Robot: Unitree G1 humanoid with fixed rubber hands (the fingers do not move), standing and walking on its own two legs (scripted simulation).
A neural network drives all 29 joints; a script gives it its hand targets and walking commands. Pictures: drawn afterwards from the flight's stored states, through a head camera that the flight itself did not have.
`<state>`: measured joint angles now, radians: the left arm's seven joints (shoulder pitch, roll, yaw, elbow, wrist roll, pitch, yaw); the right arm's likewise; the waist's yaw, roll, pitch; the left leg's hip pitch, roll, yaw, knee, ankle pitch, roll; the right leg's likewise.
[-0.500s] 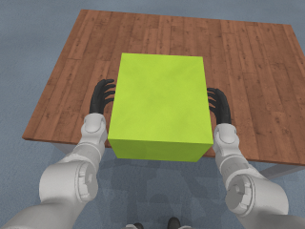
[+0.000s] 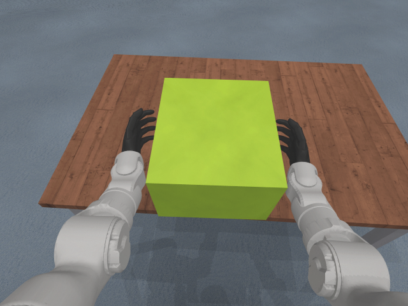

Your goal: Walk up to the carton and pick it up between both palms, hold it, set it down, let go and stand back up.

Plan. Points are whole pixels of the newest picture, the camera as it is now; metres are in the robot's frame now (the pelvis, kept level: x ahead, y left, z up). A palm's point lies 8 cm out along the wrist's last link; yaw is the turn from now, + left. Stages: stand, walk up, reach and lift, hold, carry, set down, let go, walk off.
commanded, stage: reach and lift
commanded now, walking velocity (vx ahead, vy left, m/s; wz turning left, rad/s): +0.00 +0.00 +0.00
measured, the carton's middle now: (214, 147) +0.45 -0.02 +0.01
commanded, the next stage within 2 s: none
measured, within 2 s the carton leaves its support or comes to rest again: neither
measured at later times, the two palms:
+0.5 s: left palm (127, 138) +0.40 +0.15 +0.11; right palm (305, 144) +0.38 -0.19 +0.10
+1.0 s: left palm (116, 136) +0.36 +0.15 +0.16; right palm (317, 151) +0.34 -0.19 +0.13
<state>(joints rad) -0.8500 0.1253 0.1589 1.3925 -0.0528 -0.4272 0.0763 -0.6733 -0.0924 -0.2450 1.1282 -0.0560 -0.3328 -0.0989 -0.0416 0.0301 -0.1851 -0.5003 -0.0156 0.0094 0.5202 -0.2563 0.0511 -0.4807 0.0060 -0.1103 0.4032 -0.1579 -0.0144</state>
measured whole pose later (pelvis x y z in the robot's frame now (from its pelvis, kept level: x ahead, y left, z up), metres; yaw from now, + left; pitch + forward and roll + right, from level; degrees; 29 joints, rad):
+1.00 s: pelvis -0.01 -0.01 +0.01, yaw +0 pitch -4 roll -1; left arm -0.54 -0.02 0.28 0.31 0.21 0.39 -0.01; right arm -0.48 -0.08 -0.11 0.60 0.06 0.11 -0.09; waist -0.04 -0.04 0.00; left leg -0.06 -0.02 0.01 0.33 -0.19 0.04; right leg -0.06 0.02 -0.07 0.25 -0.11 -0.02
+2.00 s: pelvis -0.01 -0.01 +0.01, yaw +0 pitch -7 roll -1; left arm -0.53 -0.02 0.29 0.09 0.25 0.61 -0.04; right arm -0.52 -0.10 -0.06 0.47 0.15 0.28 -0.12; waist -0.08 -0.05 0.00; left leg -0.02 -0.02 0.01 0.33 -0.20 0.04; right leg -0.01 0.02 -0.07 0.23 -0.11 -0.02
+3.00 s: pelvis -0.01 -0.01 +0.01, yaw +0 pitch -8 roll -1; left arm -0.57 -0.01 0.33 0.04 0.28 0.70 -0.08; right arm -0.58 -0.10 -0.05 0.46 0.15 0.33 -0.13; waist -0.07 -0.05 0.00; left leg 0.01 -0.02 0.00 0.33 -0.20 0.04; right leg 0.02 0.03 -0.07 0.23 -0.11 -0.03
